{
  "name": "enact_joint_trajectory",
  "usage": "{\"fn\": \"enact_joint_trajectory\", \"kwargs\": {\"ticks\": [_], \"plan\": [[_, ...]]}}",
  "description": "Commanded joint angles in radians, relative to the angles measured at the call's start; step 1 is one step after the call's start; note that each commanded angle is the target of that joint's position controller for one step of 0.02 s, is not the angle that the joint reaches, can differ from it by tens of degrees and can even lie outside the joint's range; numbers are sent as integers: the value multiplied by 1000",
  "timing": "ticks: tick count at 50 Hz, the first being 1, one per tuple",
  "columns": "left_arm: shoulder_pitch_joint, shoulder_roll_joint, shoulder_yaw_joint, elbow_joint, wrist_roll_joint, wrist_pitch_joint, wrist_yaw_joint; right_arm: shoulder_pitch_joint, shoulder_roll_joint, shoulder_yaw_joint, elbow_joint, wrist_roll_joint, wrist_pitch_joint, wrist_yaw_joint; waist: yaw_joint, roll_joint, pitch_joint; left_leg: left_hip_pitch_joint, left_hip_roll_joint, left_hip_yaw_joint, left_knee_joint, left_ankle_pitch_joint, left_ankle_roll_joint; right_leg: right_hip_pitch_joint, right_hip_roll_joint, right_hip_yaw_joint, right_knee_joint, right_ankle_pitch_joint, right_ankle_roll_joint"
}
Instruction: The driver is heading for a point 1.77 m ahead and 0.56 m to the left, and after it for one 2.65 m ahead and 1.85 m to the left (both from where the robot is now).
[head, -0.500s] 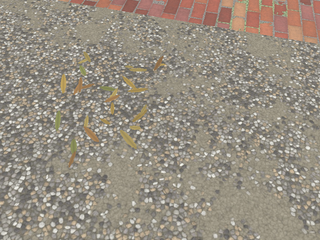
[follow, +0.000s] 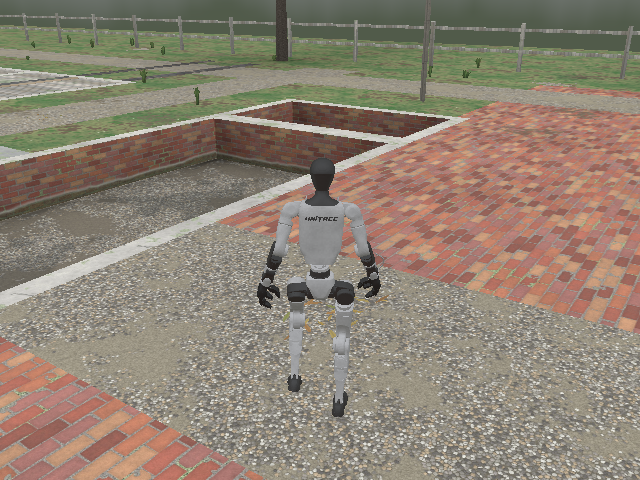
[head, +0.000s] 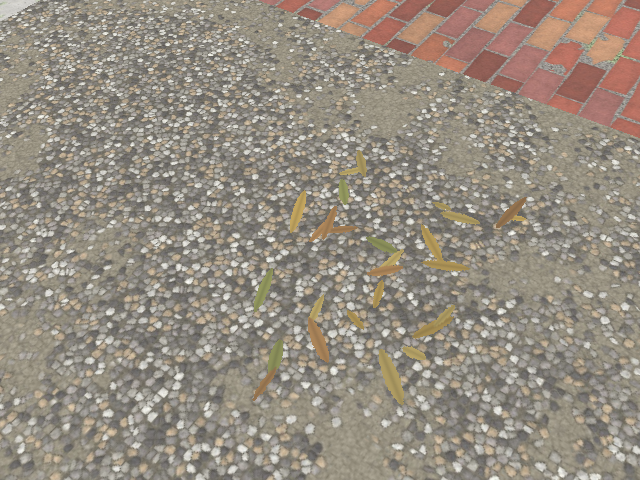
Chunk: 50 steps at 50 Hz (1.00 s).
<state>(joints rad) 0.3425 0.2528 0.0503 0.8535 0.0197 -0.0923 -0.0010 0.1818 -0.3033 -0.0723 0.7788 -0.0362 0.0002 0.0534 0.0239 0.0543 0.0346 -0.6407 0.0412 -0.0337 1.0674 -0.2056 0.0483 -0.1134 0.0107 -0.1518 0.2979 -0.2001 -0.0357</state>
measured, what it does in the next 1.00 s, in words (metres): walks ahead, turning left: left foot, then right foot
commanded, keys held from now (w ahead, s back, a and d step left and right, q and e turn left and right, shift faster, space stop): w+q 0.62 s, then q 0.04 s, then no key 0.34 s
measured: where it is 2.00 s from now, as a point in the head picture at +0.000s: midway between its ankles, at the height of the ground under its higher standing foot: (274, 460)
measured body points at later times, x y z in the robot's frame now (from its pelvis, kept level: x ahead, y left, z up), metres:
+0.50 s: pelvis +0.25 +0.09 +0.00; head +0.28 +0.11 +0.45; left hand +0.31 +0.38 -0.12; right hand +0.38 -0.17 -0.12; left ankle +0.23 +0.12 -0.75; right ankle +0.37 -0.07 -0.67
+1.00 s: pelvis +0.47 +0.12 -0.01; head +0.52 +0.12 +0.44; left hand +0.45 +0.39 -0.12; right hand +0.68 -0.08 -0.14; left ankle +0.38 +0.22 -0.68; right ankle +0.58 +0.08 -0.75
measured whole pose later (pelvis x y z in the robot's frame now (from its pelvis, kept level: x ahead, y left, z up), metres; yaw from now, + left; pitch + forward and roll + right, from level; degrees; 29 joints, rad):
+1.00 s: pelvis +0.47 +0.12 -0.01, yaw +29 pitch +0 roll +0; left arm 0.20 0.22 0.01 0.77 0.02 -0.05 0.00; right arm 0.24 -0.29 -0.05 0.80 -0.02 0.01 0.00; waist 0.00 0.04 0.09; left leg -0.43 -0.08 -0.11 1.04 -0.42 0.00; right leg -0.32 0.02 -0.06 0.42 -0.10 -0.06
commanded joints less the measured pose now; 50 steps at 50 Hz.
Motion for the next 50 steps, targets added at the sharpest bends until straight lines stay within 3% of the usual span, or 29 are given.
{"fn": "enact_joint_trajectory", "kwargs": {"ticks": [1,4,7,9,11,12,13,14,15,16,17,18,20,23,26,30,33,36,38,39,40,41,42,43,44,45,46,50], "plan": [[-12,102,20,-47,0,-17,-2,-56,0,12,-86,3,-8,17,-17,-140,12,-52,30,10,-113,123,-9,15,-256,103,-154,278,-118],[11,126,26,-35,-1,-15,2,-156,12,25,-123,4,-13,30,5,-142,32,18,29,67,-291,187,6,19,-257,29,-152,285,-98],[56,153,34,-15,-1,-2,8,-217,-1,25,-152,-3,-12,33,23,-142,49,51,12,115,-391,109,35,95,-285,-7,-119,339,-84],[77,175,39,0,1,15,14,-216,-14,19,-161,-11,-10,28,17,-149,36,100,-28,149,-439,5,68,158,-297,-43,-26,543,-72],[85,202,42,6,1,34,18,-86,-38,3,-129,-18,-17,15,-42,-154,-53,272,-109,175,-492,-75,113,179,-294,-85,228,814,-60],[77,198,38,-4,-1,42,18,88,-67,-15,-70,-25,-27,2,-117,-105,-155,497,-141,160,-560,-43,144,88,-267,-113,464,748,-36],[98,139,21,-53,-9,40,11,220,-168,-46,-49,-34,-29,-16,-155,43,-288,810,83,-159,-604,-230,221,-211,-223,-118,793,367,8],[54,99,17,-131,-1,31,-5,190,-256,-66,-74,7,-19,-27,-107,214,-352,975,310,-690,-755,-187,330,-564,-22,-7,1083,-351,62],[-68,162,27,-154,9,26,-7,221,-234,-63,-71,18,-9,-37,-158,54,-280,945,291,-620,-780,-26,324,-675,-57,142,1116,-286,55],[-91,130,16,-159,-5,16,-10,183,-187,-51,-51,23,-12,-47,-120,12,-162,832,264,-468,-768,107,305,-679,-102,156,1063,-193,45],[-65,120,11,-141,-5,12,-8,139,-136,-37,-48,26,-18,-50,-67,-37,-86,689,209,-371,-781,234,262,-606,-136,160,950,-150,42],[-54,119,12,-138,11,25,-7,101,-112,-28,-50,31,-26,-52,-27,-39,-57,596,157,-310,-794,299,237,-539,-151,169,890,-150,49],[-8,114,12,-123,32,60,-13,71,-90,-18,-61,34,-44,-48,11,-23,-71,515,109,-258,-820,356,232,-458,-146,162,845,-138,65],[-73,97,10,-146,29,80,-19,123,-116,-26,-42,34,-57,-42,1,-28,-41,476,78,-247,-866,297,233,-498,-134,150,754,-47,85],[-207,98,10,-188,27,81,-18,198,-118,-27,-20,35,-58,-42,-44,-18,6,515,72,-277,-888,249,219,-593,-126,157,626,62,97],[-328,95,4,-226,22,73,-23,276,-123,-29,1,34,-61,-48,-89,-7,11,607,69,-299,-851,308,199,-628,-93,167,487,162,91],[-405,88,-6,-259,15,59,-25,320,-126,-29,16,28,-55,-60,-112,-2,28,649,60,-296,-764,548,180,-598,-44,151,388,161,75],[-337,94,-9,-245,11,41,-16,302,-121,-24,21,24,-49,-73,-83,30,-7,628,39,-272,-664,739,106,-391,9,139,269,156,29],[-163,135,7,-187,15,28,3,253,-139,-26,16,29,-58,-74,-1,33,-73,612,6,-267,-496,864,55,-164,41,129,178,197,-14],[-44,161,14,-162,23,9,14,227,-127,-22,6,43,-68,-70,63,3,-137,527,-40,-247,-322,732,33,35,-41,180,129,371,-42],[66,236,23,-161,38,1,22,282,-42,-2,-28,56,-73,-70,60,-180,-296,360,-129,-163,-3,102,3,302,-335,414,249,883,-115],[48,253,37,-165,5,21,12,425,-62,-9,-18,79,-59,-83,-1,-347,-470,212,-249,-106,240,-441,-19,426,-520,717,230,1147,-287],[-15,182,25,-188,-18,34,4,401,-113,-16,24,32,-42,-88,-17,-163,-386,186,-189,-144,292,-348,-20,283,-461,675,173,1009,-277],[-89,102,2,-191,-21,35,4,319,-103,-13,23,19,-33,-79,-24,-103,-257,170,-160,-135,259,-298,-31,163,-395,544,139,873,-248],[-130,59,-14,-183,-14,36,5,278,-79,-7,17,15,-24,-73,-37,-87,-170,167,-128,-122,195,-278,-39,64,-338,454,94,795,-212],[-139,52,-21,-169,-15,34,8,252,-61,-1,13,10,-9,-63,-47,-120,-123,190,-102,-118,124,-256,-46,-11,-294,386,51,740,-190],[-136,70,-17,-153,-10,35,8,270,-46,3,25,5,7,-56,-56,-147,-109,254,-112,-91,102,-230,-53,-83,-263,338,28,725,-179],[-156,89,-20,-120,6,28,2,246,-13,20,34,13,29,-50,-84,-169,-132,349,-104,-47,-110,-191,-56,-165,-229,243,4,668,-181]]}}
